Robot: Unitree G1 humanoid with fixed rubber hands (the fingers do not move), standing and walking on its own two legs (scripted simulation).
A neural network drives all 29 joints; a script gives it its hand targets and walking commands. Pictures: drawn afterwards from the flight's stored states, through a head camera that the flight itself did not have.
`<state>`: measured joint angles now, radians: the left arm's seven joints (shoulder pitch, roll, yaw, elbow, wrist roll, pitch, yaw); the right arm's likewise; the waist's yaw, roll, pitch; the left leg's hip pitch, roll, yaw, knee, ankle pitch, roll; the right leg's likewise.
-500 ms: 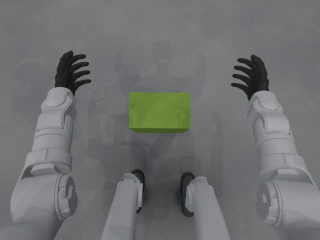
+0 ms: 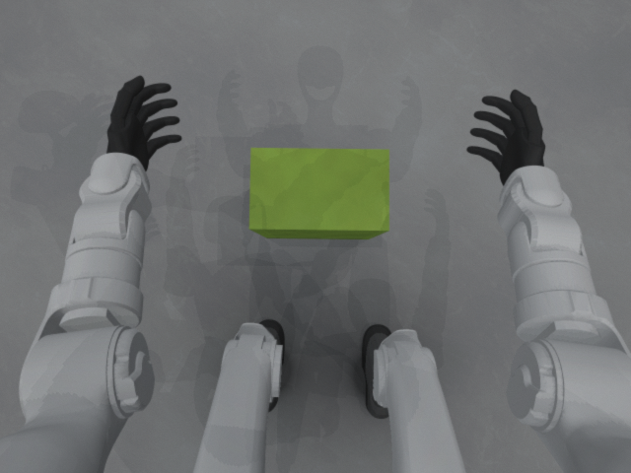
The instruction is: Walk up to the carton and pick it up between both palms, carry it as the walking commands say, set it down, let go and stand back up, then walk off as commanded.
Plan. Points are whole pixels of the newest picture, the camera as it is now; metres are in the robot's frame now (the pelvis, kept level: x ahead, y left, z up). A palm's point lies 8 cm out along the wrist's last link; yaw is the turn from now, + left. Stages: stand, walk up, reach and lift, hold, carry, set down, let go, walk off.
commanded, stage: reach and lift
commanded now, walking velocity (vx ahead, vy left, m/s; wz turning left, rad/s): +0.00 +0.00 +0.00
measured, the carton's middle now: (318, 200) +0.48 +0.03 -0.46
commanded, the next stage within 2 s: none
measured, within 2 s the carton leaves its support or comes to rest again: neither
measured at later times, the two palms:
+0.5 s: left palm (188, 183) +0.47 +0.24 -0.28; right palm (454, 187) +0.49 -0.19 -0.29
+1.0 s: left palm (209, 197) +0.47 +0.23 -0.40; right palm (441, 199) +0.49 -0.21 -0.40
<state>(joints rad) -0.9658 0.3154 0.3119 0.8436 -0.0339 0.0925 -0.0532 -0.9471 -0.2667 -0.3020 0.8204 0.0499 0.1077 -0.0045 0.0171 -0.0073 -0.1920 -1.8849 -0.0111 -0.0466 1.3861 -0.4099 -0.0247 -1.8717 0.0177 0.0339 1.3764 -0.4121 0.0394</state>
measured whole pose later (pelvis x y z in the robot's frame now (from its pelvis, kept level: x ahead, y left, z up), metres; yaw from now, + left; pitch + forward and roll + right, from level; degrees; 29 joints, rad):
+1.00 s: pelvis -0.05 -0.01 -0.22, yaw +1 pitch +30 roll +0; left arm -1.34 0.46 0.12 0.98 -0.24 0.08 0.09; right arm -1.36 -0.45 -0.08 0.98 0.30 0.10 -0.11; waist 0.02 -0.01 0.52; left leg -2.21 -0.03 -0.05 2.24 -0.56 -0.06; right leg -2.20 0.05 0.04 2.25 -0.57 0.05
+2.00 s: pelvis -0.05 -0.01 -0.21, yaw +1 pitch +31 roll +0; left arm -1.48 0.40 0.00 1.13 -0.28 0.03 0.13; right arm -1.52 -0.34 0.03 1.14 0.31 0.04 -0.16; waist 0.01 -0.01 0.52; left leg -2.20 -0.03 -0.05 2.19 -0.53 -0.07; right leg -2.20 0.05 0.04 2.20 -0.54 0.04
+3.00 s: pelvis -0.07 -0.01 -0.20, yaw +2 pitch +25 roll -1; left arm -1.48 0.34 0.15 0.95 -0.14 0.26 0.13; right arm -1.46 -0.29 -0.20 0.92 0.17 0.24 -0.16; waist 0.02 0.00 0.52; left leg -2.08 -0.09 -0.07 2.14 -0.49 -0.07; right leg -2.06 0.07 0.05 2.15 -0.52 0.08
